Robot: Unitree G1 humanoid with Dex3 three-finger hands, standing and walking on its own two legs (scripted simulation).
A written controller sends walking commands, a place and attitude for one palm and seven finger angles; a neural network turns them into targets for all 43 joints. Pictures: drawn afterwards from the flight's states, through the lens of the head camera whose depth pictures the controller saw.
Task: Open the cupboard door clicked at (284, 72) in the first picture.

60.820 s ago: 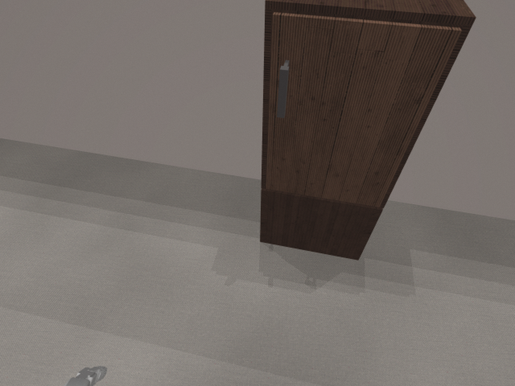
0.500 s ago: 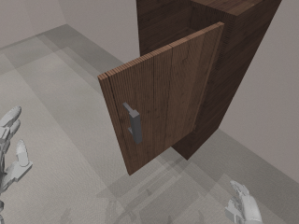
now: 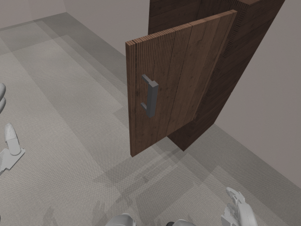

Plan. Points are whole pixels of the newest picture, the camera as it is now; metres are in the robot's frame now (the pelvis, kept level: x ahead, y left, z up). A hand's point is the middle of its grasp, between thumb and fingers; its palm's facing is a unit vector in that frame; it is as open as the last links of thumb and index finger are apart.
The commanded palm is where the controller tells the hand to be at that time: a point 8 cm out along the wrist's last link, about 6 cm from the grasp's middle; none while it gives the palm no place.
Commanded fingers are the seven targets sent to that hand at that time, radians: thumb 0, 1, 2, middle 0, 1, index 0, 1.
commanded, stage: step back with the hand held close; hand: left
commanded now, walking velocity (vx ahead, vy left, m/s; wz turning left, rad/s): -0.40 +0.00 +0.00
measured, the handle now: (147, 96) +0.46 +0.05 +0.07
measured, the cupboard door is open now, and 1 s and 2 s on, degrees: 83 83 83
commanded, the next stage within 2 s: stop stepping back and stand still in 0.32 s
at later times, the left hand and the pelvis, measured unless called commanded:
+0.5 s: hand (21, 195) +0.13 +0.21 +0.19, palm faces +0.28 -0.80 -0.53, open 7.4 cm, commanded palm +0.08 +0.26 +0.20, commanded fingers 0.00 0.90 0.90 -0.20 -0.30 -0.20 -0.30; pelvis -0.09 -0.03 +0.01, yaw -4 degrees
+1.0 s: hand out of the picture +0.09 +0.23 +0.19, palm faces +0.36 -0.76 -0.53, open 7.4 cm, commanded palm +0.02 +0.28 +0.20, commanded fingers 0.00 0.90 0.90 -0.20 -0.30 -0.20 -0.30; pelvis -0.13 -0.02 +0.02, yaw -2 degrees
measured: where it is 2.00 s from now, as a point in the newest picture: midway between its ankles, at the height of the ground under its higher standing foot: outside the picture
